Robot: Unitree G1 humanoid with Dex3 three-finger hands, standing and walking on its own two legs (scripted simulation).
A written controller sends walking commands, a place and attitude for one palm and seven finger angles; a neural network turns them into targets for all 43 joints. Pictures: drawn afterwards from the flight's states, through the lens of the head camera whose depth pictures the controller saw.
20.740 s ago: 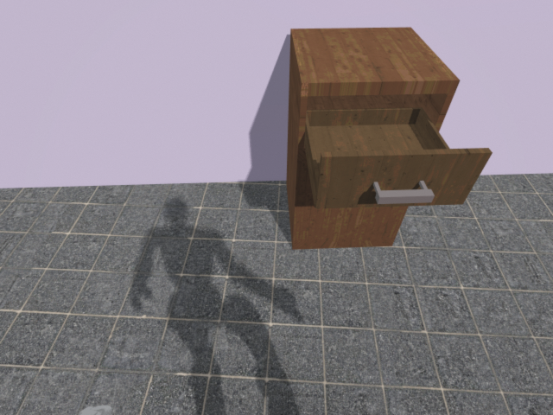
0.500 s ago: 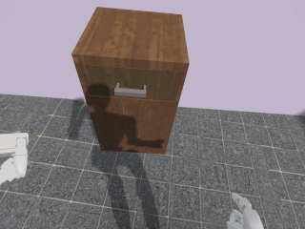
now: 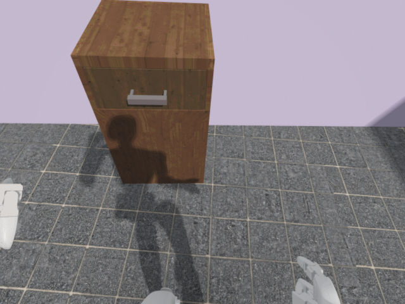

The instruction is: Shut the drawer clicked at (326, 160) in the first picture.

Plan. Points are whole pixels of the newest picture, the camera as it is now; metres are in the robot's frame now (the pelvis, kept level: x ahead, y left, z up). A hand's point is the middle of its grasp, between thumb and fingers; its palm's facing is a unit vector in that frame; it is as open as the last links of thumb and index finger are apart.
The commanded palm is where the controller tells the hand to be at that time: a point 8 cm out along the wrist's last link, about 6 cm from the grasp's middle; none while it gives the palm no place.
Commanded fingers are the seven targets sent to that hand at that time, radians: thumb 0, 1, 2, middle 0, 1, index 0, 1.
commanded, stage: stop stepping back and stand still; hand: left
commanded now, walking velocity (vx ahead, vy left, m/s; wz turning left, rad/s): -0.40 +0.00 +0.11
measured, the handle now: (148, 96) +0.77 +0.26 -0.11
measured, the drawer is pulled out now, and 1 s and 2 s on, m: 0.00 0.00 0.00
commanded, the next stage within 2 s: let the arm hang, fingers relaxed in 1.08 s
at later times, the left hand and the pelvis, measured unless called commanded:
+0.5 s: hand out of the picture +0.02 +0.24 +0.18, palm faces +0.49 -0.75 -0.44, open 3.3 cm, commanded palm -0.03 +0.26 +0.18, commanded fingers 0.00 0.90 0.90 -1.40 -1.60 -1.40 -1.60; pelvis -0.15 -0.03 +0.01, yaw +3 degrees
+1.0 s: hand out of the picture -0.05 +0.22 +0.15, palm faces +0.50 -0.75 -0.43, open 3.3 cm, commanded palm -0.11 +0.25 +0.18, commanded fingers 0.00 0.90 0.90 -1.40 -1.60 -1.40 -1.60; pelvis -0.20 -0.05 +0.00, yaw +7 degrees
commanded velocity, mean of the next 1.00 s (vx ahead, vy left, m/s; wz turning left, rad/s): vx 0.18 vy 0.04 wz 0.01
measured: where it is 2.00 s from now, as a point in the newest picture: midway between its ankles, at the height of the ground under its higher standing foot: outside the picture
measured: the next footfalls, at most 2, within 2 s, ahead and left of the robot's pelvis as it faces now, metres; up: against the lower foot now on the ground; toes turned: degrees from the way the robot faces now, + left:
left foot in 0.10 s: +0.04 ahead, +0.11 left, +0.00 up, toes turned +3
left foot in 0.56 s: -0.15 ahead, +0.12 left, +0.00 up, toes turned +8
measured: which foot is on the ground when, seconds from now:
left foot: up 0.00-0.08, down 0.10-0.26, up 0.28-0.54, down 0.56-0.80, up 0.82-1.00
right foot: down 0.00-0.56, up 0.58-0.80, down 0.82-1.00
